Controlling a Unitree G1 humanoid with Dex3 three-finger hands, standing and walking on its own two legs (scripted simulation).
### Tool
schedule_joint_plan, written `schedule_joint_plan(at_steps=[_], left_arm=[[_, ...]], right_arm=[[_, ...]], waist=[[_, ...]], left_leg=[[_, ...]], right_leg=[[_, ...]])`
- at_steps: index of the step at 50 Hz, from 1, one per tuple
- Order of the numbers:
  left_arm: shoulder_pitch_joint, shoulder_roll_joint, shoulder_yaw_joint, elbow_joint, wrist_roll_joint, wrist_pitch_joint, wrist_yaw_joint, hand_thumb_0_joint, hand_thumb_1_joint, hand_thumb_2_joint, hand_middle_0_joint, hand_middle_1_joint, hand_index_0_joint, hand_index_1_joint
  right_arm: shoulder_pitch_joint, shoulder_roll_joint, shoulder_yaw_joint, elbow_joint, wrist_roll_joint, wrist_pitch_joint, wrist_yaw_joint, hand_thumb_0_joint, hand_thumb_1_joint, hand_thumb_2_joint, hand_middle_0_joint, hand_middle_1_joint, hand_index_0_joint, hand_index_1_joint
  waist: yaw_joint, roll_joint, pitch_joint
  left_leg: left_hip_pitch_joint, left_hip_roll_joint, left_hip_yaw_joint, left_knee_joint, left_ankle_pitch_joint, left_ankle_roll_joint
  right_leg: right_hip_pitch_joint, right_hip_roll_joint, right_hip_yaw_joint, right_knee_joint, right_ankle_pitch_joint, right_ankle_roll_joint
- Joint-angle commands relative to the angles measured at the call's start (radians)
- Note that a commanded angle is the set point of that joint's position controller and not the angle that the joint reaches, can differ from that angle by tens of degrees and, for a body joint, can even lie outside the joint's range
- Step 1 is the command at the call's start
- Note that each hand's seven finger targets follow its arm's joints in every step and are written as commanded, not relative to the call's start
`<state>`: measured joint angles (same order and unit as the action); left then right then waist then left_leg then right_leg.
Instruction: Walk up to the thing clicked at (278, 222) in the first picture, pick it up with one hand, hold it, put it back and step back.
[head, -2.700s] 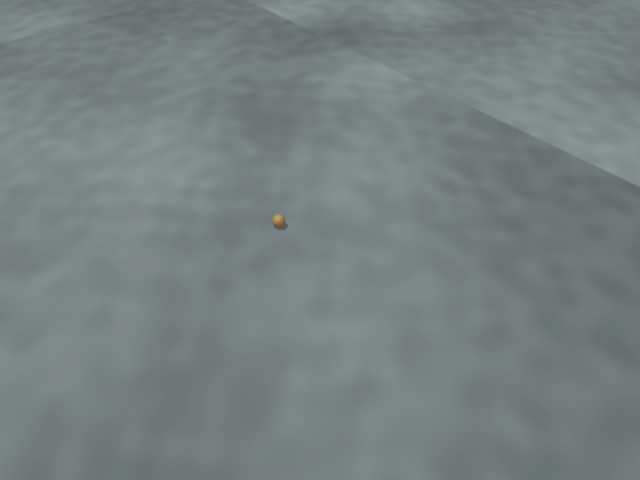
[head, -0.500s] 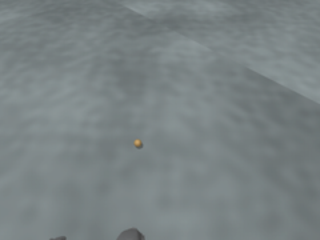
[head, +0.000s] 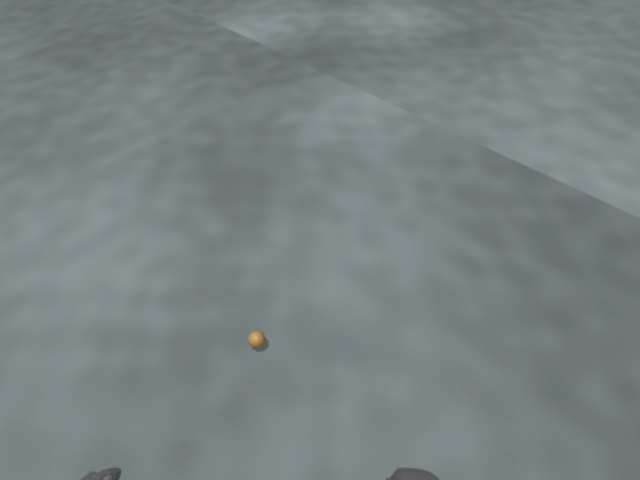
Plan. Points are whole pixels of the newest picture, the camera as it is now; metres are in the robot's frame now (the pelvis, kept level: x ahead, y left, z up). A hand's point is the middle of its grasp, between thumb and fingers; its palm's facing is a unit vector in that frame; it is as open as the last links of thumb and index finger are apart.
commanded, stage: walk up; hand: left
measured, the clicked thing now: (256, 338) +0.65 +0.26 -0.72
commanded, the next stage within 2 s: stand in 1.90 s
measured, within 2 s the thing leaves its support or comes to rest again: neither
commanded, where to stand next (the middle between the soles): +0.29 +0.00 m, yaw +3 degrees
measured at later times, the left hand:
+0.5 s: hand (136, 468) +0.17 +0.28 -0.14, palm faces -0.02 -0.93 -0.36, open 7.4 cm
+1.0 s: hand (171, 387) +0.28 +0.26 -0.13, palm faces +0.00 -0.92 -0.39, open 7.4 cm
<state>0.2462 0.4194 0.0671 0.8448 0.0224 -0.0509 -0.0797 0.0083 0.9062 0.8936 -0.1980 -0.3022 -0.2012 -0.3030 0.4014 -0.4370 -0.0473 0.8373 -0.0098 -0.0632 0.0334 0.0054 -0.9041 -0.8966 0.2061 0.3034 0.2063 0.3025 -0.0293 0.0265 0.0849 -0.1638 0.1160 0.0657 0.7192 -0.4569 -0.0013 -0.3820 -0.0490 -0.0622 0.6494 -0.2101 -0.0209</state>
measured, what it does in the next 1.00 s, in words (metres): walks ahead: left foot, then right foot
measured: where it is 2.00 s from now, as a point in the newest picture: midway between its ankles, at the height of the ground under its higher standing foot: outside the picture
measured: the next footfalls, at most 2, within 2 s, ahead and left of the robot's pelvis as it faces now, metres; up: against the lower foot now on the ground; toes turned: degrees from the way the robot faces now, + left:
left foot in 0.38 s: +0.25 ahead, +0.12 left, +0.00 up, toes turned +3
right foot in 0.70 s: +0.28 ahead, -0.14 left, +0.00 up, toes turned -2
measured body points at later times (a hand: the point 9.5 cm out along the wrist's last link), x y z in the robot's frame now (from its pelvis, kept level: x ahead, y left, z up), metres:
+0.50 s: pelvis +0.15 +0.01 +0.01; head +0.17 +0.03 +0.45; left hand +0.18 +0.33 -0.12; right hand +0.25 -0.30 -0.08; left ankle +0.23 +0.12 -0.72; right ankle +0.12 -0.12 -0.66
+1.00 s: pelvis +0.20 -0.01 +0.01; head +0.22 -0.02 +0.46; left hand +0.28 +0.30 -0.11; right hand +0.28 -0.31 -0.13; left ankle +0.21 +0.12 -0.72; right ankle +0.24 -0.14 -0.72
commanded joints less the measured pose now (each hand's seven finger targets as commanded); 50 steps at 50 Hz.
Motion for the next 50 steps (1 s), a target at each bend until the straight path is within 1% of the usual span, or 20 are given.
schedule_joint_plan(at_steps=[1,3,6,13,17,18,19,20,21,25,31,34,35,36,37,40,43,45,46,50], left_arm=[[0.196,0.354,0.099,-0.047,-0.02,-0.04,0.037,0.0,0.9,0.9,-0.2,-0.3,-0.2,-0.3],[0.094,0.285,0.08,-0.066,-0.03,-0.039,0.047,0.0,0.9,0.9,-0.2,-0.3,-0.2,-0.3],[0.071,0.249,0.066,-0.077,-0.02,-0.046,0.048,0.0,0.9,0.9,-0.2,-0.3,-0.2,-0.3],[0.119,0.256,0.064,-0.105,-0.01,-0.049,0.045,0.0,0.9,0.9,-0.2,-0.3,-0.2,-0.3],[0.086,0.237,0.042,-0.115,-0.019,-0.032,0.052,0.0,0.9,0.9,-0.2,-0.3,-0.2,-0.3],[0.097,0.203,0.024,-0.121,-0.02,-0.03,0.055,0.0,0.9,0.9,-0.2,-0.3,-0.2,-0.3],[0.124,0.142,0.004,-0.131,-0.026,-0.029,0.057,0.0,0.9,0.9,-0.2,-0.3,-0.2,-0.3],[0.155,0.146,0.008,-0.121,-0.033,-0.016,0.064,0.0,0.9,0.9,-0.2,-0.3,-0.2,-0.3],[0.13,0.225,0.026,-0.091,-0.017,-0.001,0.078,0.0,0.9,0.9,-0.2,-0.3,-0.2,-0.3],[0.193,0.21,0.025,-0.028,-0.021,0.006,0.07,0.0,0.9,0.9,-0.2,-0.3,-0.2,-0.3],[0.16,0.157,0.023,0.023,-0.016,0.008,0.079,0.0,0.9,0.9,-0.2,-0.3,-0.2,-0.3],[0.161,0.164,0.029,0.051,-0.004,-0.004,0.092,0.0,0.9,0.9,-0.2,-0.3,-0.2,-0.3],[0.113,0.213,0.034,0.037,0.005,-0.012,0.096,0.0,0.9,0.9,-0.2,-0.3,-0.2,-0.3],[0.038,0.278,0.038,0.009,0.004,-0.024,0.096,0.0,0.9,0.9,-0.2,-0.3,-0.2,-0.3],[-0.028,0.313,0.038,0.009,-0.003,-0.018,0.097,0.0,0.9,0.9,-0.2,-0.3,-0.2,-0.3],[-0.067,0.257,0.022,0.028,0.001,-0.018,0.101,0.0,0.9,0.9,-0.2,-0.3,-0.2,-0.3],[-0.099,0.223,0.008,0.042,-0.011,-0.005,0.096,0.0,0.9,0.9,-0.2,-0.3,-0.2,-0.3],[-0.086,0.172,-0.01,0.051,-0.023,0.001,0.094,0.0,0.9,0.9,-0.2,-0.3,-0.2,-0.3],[-0.104,0.178,-0.008,0.071,-0.024,0.004,0.095,0.0,0.9,0.9,-0.2,-0.3,-0.2,-0.3],[-0.162,0.19,-0.012,0.11,-0.021,0.001,0.093,0.0,0.9,0.9,-0.2,-0.3,-0.2,-0.3]], right_arm=[[-0.072,-0.212,-0.06,-0.108,0.004,-0.017,-0.03,0.0,-0.9,-0.9,0.2,0.3,0.2,0.3],[-0.024,-0.209,-0.06,-0.056,0.023,-0.015,-0.021,0.0,-0.9,-0.9,0.2,0.3,0.2,0.3],[0.022,-0.177,-0.058,-0.019,0.01,-0.01,-0.001,0.0,-0.9,-0.9,0.2,0.3,0.2,0.3],[-0.137,-0.14,-0.062,-0.071,-0.006,-0.017,0.022,0.0,-0.9,-0.9,0.2,0.3,0.2,0.3],[-0.076,-0.129,-0.066,-0.045,-0.007,-0.033,0.012,0.0,-0.9,-0.9,0.2,0.3,0.2,0.3],[-0.003,-0.165,-0.078,-0.026,-0.01,-0.037,0.001,0.0,-0.9,-0.9,0.2,0.3,0.2,0.3],[0.066,-0.247,-0.102,-0.022,-0.019,-0.039,-0.01,0.0,-0.9,-0.9,0.2,0.3,0.2,0.3],[0.07,-0.321,-0.115,-0.052,-0.007,-0.038,-0.016,0.0,-0.9,-0.9,0.2,0.3,0.2,0.3],[0.036,-0.32,-0.121,-0.053,0.013,-0.03,-0.013,0.0,-0.9,-0.9,0.2,0.3,0.2,0.3],[-0.102,-0.228,-0.077,-0.081,0.012,-0.024,-0.026,0.0,-0.9,-0.9,0.2,0.3,0.2,0.3],[-0.18,-0.203,-0.048,-0.08,0.001,0.004,-0.029,0.0,-0.9,-0.9,0.2,0.3,0.2,0.3],[-0.234,-0.146,-0.022,-0.076,0.02,0.033,-0.027,0.0,-0.9,-0.9,0.2,0.3,0.2,0.3],[-0.215,-0.099,-0.009,-0.07,0.023,0.041,-0.027,0.0,-0.9,-0.9,0.2,0.3,0.2,0.3],[-0.185,-0.073,0.0,-0.058,0.024,0.05,-0.03,0.0,-0.9,-0.9,0.2,0.3,0.2,0.3],[-0.201,-0.151,-0.027,-0.022,0.018,0.058,-0.04,0.0,-0.9,-0.9,0.2,0.3,0.2,0.3],[-0.176,-0.153,-0.029,0.036,0.028,0.055,-0.036,0.0,-0.9,-0.9,0.2,0.3,0.2,0.3],[-0.149,-0.138,-0.025,0.089,0.018,0.038,-0.035,0.0,-0.9,-0.9,0.2,0.3,0.2,0.3],[-0.228,-0.192,-0.034,0.084,0.004,0.031,-0.036,0.0,-0.9,-0.9,0.2,0.3,0.2,0.3],[-0.274,-0.196,-0.029,0.09,0.016,0.03,-0.031,0.0,-0.9,-0.9,0.2,0.3,0.2,0.3],[-0.275,-0.157,-0.004,0.148,0.013,0.035,-0.028,0.0,-0.9,-0.9,0.2,0.3,0.2,0.3]], waist=[[0.126,-0.198,-0.038],[0.064,-0.126,-0.008],[0.035,-0.203,-0.013],[0.085,-0.167,-0.018],[0.018,-0.092,-0.07],[-0.019,-0.024,-0.115],[-0.047,0.187,-0.173],[-0.038,0.238,-0.147],[-0.031,0.133,-0.096],[0.044,0.121,-0.039],[0.047,0.149,-0.078],[0.088,0.072,-0.104],[0.065,-0.08,-0.079],[0.03,-0.189,-0.049],[0.039,-0.189,-0.025],[0.022,-0.199,-0.072],[0.007,-0.189,-0.141],[0.042,-0.074,-0.16],[0.055,-0.059,-0.149],[0.035,-0.037,-0.113]], left_leg=[[-0.507,-0.079,-0.14,0.51,-0.077,0.042],[-0.487,-0.036,-0.152,0.452,0.03,0.041],[-0.372,-0.024,-0.088,0.296,0.116,0.019],[-0.304,-0.037,-0.029,-0.032,0.223,0.009],[-0.031,-0.108,0.028,-0.196,0.313,0.036],[0.099,-0.111,-0.001,-0.225,0.289,0.063],[0.211,0.072,-0.254,-0.293,0.265,0.12],[0.218,0.286,-0.623,-0.435,0.167,0.23],[0.096,0.317,-0.648,-0.426,0.128,0.29],[-0.074,0.158,-0.279,-0.401,0.278,0.206],[-0.204,0.126,-0.173,-0.28,0.42,0.209],[-0.31,0.07,-0.142,-0.132,0.228,0.121],[-0.347,-0.003,-0.091,-0.028,0.128,0.07],[-0.323,-0.093,-0.061,0.071,-0.016,0.02],[-0.227,-0.078,-0.088,0.166,-0.106,0.025],[-0.224,-0.07,-0.091,0.089,-0.028,0.033],[-0.06,-0.075,-0.077,-0.17,0.211,0.032],[-0.045,0.022,-0.234,-0.218,0.323,0.078],[-0.113,0.035,-0.233,-0.212,0.3,0.095],[-0.114,-0.013,-0.17,-0.251,0.273,0.058]], right_leg=[[0.306,-0.394,0.722,-0.412,-0.292,-0.246],[0.269,-0.289,0.46,-0.373,-0.17,-0.231],[0.165,-0.198,0.241,-0.356,0.042,-0.208],[0.174,-0.203,0.176,-0.327,0.016,-0.207],[0.079,-0.171,0.089,-0.119,0.185,-0.152],[0.036,-0.135,0.062,0.026,0.236,-0.118],[-0.081,-0.052,0.002,0.28,0.107,-0.054],[-0.243,0.075,-0.002,0.393,-0.313,-0.021],[-0.217,0.016,0.095,0.499,-0.379,-0.029],[-0.121,-0.04,0.097,0.389,-0.228,-0.021],[0.082,0.002,0.013,0.105,-0.122,0.009],[0.237,0.009,0.047,-0.085,-0.003,-0.022],[0.199,-0.111,0.229,-0.212,-0.031,-0.055],[0.077,-0.31,0.522,-0.351,-0.099,-0.138],[-0.05,-0.352,0.532,-0.34,-0.085,-0.223],[0.076,-0.239,0.345,-0.231,0.1,-0.162],[0.084,-0.172,0.214,-0.113,0.242,-0.102],[0.053,-0.096,0.15,-0.091,0.113,-0.034],[0.124,-0.058,0.111,-0.108,-0.006,-0.018],[0.148,-0.102,0.145,-0.175,0.02,-0.038]])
